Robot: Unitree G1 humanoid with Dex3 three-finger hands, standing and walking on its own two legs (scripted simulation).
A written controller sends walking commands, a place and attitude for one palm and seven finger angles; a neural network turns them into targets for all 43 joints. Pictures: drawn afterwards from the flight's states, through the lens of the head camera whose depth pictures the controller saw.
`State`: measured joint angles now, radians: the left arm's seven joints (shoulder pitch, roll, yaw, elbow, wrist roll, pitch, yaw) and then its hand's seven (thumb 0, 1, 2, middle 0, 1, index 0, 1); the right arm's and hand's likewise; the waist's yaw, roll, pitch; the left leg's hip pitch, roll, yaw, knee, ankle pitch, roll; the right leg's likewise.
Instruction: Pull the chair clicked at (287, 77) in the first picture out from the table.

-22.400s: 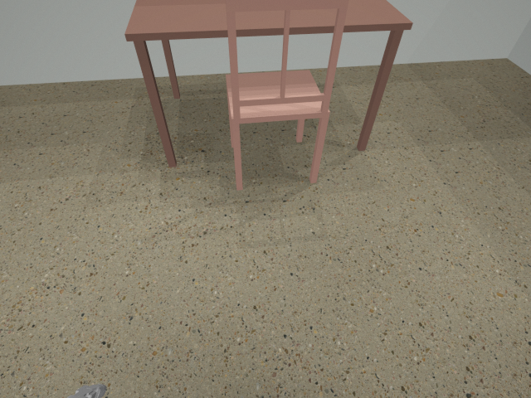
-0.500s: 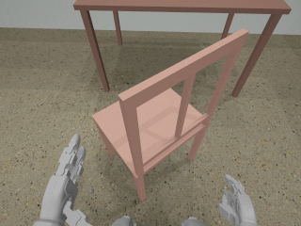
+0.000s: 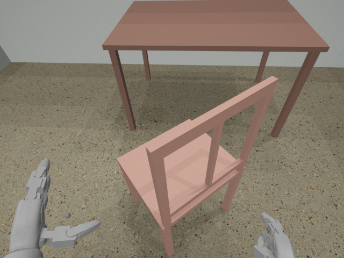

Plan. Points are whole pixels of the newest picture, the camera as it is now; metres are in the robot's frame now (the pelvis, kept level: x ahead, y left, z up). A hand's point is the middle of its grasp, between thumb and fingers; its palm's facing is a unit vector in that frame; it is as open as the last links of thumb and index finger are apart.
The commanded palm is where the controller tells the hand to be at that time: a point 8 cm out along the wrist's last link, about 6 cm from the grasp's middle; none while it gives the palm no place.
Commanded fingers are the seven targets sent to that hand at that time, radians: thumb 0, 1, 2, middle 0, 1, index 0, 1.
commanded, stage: draw the hand back to the body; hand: left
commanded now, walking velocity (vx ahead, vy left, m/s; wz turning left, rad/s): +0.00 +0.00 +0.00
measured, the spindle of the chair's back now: (212, 157) +0.43 -0.07 -0.07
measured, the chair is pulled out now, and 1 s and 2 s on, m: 0.55 0.55 0.55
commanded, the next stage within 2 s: step back with the hand held close in 0.74 s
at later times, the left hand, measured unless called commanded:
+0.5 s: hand (34, 175) +0.21 +0.26 +0.17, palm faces +0.49 -0.76 -0.43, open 8.0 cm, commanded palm +0.16 +0.29 +0.19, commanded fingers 0.00 0.90 0.90 -0.20 -0.30 -0.20 -0.30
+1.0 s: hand (27, 177) +0.20 +0.26 +0.18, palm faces +0.46 -0.76 -0.46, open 7.4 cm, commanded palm +0.14 +0.29 +0.19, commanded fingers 0.00 0.90 0.90 -0.20 -0.30 -0.20 -0.30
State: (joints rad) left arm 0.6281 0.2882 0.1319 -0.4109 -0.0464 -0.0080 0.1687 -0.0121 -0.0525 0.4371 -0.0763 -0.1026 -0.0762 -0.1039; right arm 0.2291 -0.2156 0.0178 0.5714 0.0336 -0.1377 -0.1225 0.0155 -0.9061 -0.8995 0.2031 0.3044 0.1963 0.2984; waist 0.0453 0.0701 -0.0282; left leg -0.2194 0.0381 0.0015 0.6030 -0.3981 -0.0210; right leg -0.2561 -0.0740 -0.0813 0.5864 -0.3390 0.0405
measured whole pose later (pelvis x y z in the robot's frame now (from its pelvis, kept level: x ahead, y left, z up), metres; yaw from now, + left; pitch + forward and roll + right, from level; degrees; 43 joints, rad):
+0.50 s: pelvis +0.01 -0.01 +0.01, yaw -1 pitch -2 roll -1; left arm 0.48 0.33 0.36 -0.41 -0.07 -0.06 0.16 0.00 0.79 0.85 -0.20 -0.28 -0.20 -0.28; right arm 0.18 -0.22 0.00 0.62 0.02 -0.09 -0.08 0.01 -0.91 -0.90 0.20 0.30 0.20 0.30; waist 0.06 0.09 0.01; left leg -0.05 0.05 0.03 0.43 -0.33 -0.03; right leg -0.11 -0.05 -0.07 0.43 -0.28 0.03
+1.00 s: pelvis -0.02 +0.00 +0.01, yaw -2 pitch -1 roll -1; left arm 0.46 0.35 0.41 -0.40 -0.06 -0.13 0.15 0.01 0.89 0.90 -0.21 -0.30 -0.21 -0.30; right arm 0.15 -0.23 0.00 0.60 0.02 -0.08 -0.07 0.01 -0.91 -0.90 0.20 0.30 0.20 0.30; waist 0.04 0.08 0.06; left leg -0.12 0.06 0.03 0.45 -0.30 -0.03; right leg -0.17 -0.05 -0.06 0.42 -0.23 0.03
